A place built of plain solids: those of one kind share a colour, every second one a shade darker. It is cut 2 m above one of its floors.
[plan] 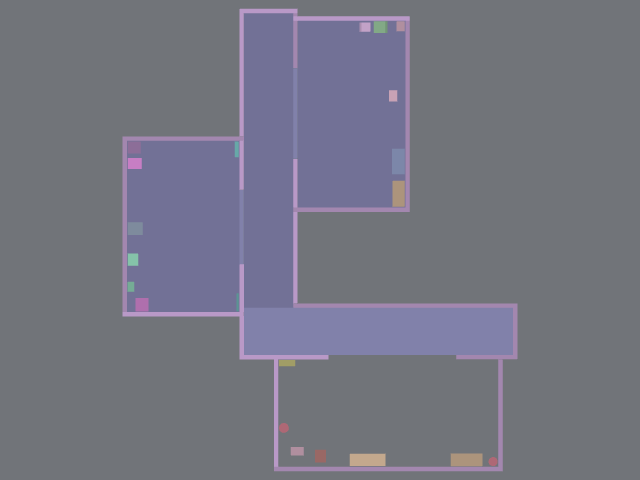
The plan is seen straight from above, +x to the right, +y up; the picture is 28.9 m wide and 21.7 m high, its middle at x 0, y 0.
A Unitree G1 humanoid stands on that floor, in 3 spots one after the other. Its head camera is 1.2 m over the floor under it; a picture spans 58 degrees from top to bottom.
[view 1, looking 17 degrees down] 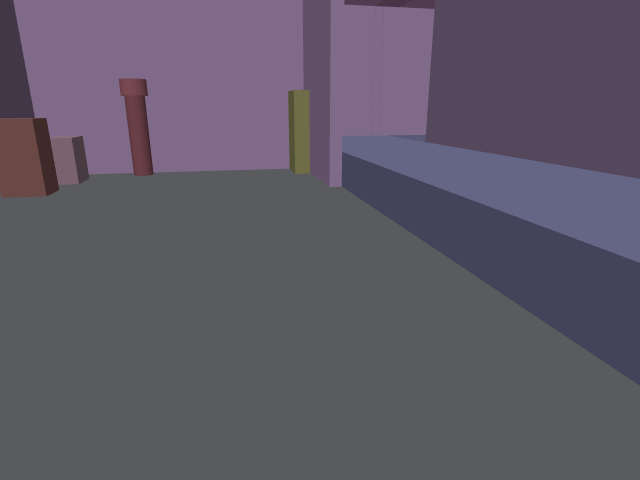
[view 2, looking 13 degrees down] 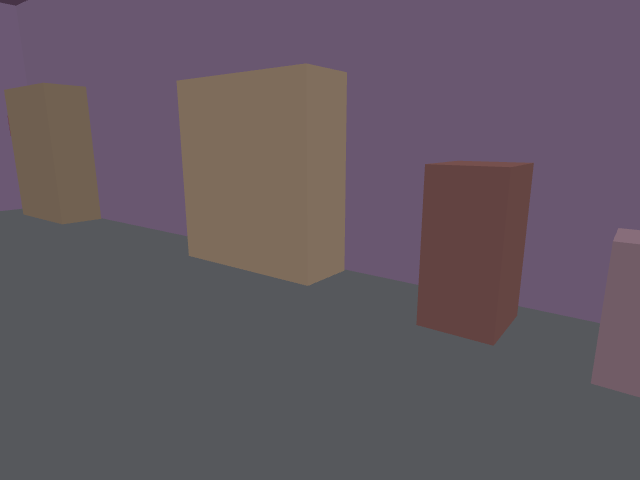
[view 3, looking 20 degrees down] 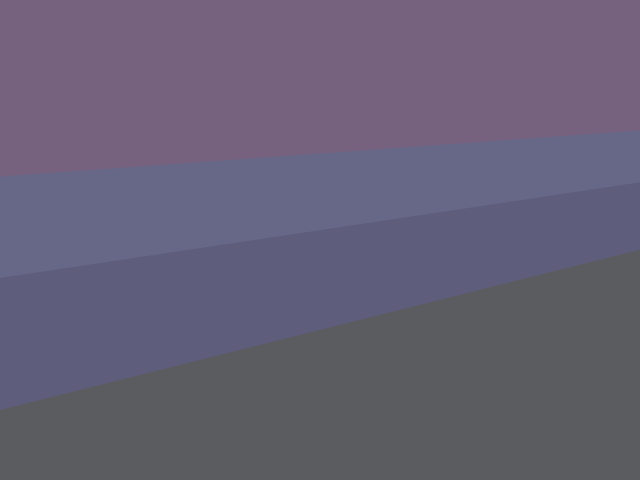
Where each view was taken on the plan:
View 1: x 6.99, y -6.96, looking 168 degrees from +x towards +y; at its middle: ground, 4.10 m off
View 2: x -0.83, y -6.96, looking -53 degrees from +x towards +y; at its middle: wardrobe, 3.70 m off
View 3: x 1.46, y -6.96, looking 65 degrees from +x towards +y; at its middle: floor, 2.07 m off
